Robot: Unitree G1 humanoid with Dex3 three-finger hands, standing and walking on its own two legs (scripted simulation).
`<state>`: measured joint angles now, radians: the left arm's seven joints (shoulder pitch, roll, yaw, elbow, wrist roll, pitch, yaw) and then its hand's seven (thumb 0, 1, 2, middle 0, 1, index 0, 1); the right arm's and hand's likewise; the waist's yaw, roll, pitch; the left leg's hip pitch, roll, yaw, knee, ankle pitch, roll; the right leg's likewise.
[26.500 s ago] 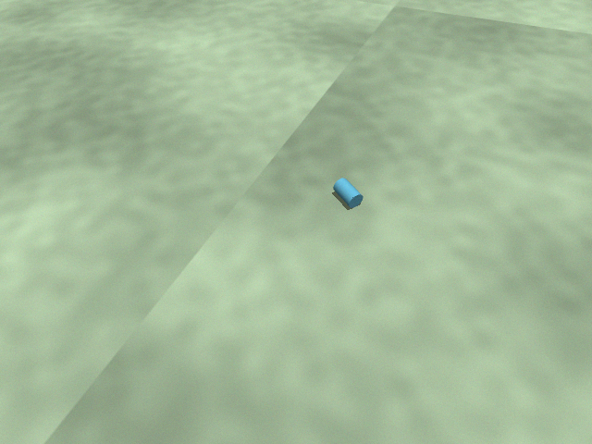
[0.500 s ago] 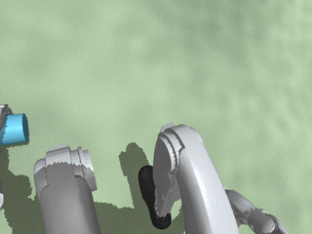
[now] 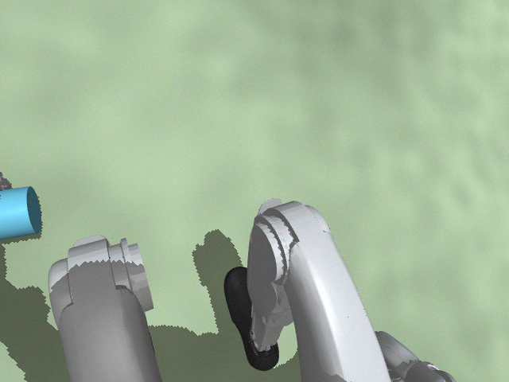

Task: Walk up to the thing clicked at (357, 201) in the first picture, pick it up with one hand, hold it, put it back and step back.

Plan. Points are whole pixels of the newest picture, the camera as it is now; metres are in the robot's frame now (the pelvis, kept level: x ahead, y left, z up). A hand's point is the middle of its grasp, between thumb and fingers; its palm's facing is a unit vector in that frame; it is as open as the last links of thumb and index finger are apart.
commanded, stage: settle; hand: left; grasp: from above
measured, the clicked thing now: out of the picture +0.37 +0.33 -0.25
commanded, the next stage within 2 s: lift in 0.60 s
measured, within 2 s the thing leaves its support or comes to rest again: leaves its support in 0.10 s
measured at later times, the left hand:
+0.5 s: hand out of the picture +0.35 +0.36 -0.14, palm faces -0.51 -0.08 -0.86, open 10.2 cm
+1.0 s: hand out of the picture +0.34 +0.37 -0.06, palm faces -0.49 -0.07 -0.87, open 10.2 cm
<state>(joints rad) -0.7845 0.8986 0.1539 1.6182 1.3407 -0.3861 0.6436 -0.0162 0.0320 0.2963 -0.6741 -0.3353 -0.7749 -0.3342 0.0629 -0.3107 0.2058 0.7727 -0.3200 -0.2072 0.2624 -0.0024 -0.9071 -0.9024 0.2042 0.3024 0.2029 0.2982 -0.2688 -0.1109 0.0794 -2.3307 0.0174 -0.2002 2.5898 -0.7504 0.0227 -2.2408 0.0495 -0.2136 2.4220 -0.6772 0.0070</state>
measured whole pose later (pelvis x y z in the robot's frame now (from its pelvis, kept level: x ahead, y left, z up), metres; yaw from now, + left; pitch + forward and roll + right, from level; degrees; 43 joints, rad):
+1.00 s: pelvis -0.01 +0.00 +0.08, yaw +7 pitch +34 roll -8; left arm -0.66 0.69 0.04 1.07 1.18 -0.27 0.22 -0.04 -0.07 0.48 -0.74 -0.42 -0.80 -0.38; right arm 0.15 -0.26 -0.02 0.72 -0.08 -0.02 0.14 0.00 -0.93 -0.91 0.20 0.30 0.20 0.30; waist -0.11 0.02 -0.13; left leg -2.21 -0.01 -0.08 2.28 -0.67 0.04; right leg -2.14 0.02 -0.10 2.20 -0.66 0.01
